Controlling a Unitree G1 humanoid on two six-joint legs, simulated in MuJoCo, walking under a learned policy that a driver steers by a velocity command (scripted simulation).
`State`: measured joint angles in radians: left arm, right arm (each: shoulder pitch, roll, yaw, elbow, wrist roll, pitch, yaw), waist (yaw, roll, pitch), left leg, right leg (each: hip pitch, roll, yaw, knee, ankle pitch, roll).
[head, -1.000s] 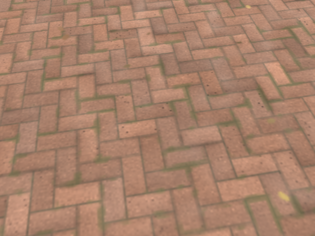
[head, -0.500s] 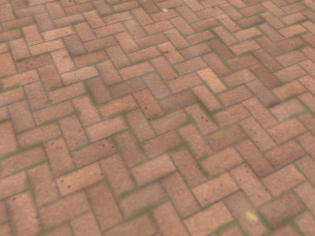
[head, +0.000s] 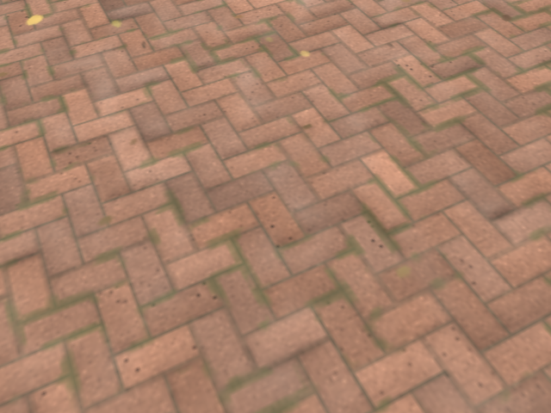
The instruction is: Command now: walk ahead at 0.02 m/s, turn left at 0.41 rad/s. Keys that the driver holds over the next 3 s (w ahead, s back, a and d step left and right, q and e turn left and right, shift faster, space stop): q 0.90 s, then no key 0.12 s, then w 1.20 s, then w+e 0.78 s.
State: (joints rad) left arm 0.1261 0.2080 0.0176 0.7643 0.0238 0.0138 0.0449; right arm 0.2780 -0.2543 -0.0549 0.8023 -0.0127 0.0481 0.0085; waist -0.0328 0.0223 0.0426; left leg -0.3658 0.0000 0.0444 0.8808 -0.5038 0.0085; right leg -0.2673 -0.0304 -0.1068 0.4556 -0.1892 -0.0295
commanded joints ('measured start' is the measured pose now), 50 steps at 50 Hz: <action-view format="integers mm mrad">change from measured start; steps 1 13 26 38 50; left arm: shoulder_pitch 8 39 -11 -22 84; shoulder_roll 147 165 158 187 225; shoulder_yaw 46 67 50 39 63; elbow -42 -31 -90 -145 -104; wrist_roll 6 8 -10 -3 4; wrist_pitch -3 24 21 -4 -13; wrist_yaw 0 -29 -21 -10 -27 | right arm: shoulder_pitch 24 -47 24 6 -86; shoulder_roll -49 -165 -212 -196 -107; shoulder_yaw -15 -43 -65 -72 -22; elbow -69 -143 -154 -140 -158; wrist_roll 3 9 -6 -18 9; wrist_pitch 5 -14 -9 2 29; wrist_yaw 8 -9 -5 3 33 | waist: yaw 27 47 -10 -17 62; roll -183 84 95 -103 -203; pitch -101 -52 -70 -20 -77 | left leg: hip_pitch -3 228 246 -122 -2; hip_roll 14 176 157 -99 -51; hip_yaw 7 -324 -502 -173 -41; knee -53 -579 -532 245 -91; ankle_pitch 23 631 544 33 8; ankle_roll -2 197 234 -22 -40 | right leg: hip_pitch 100 -318 -237 34 178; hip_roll -256 16 62 -250 -221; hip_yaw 148 137 168 401 191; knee -96 650 361 -201 -91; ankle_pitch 339 -163 -212 158 371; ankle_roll -182 54 63 -185 -185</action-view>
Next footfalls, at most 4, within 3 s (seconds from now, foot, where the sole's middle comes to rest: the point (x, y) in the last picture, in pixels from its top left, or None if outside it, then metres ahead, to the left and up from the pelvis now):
0.12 left None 0.01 0.10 -0.78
0.68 right None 0.06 -0.07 -0.78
1.10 left None -0.09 0.09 -0.78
1.60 right None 0.29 0.10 -0.78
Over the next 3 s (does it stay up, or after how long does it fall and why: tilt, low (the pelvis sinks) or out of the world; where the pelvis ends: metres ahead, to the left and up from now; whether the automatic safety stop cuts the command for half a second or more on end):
stays up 0.77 0.47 0.01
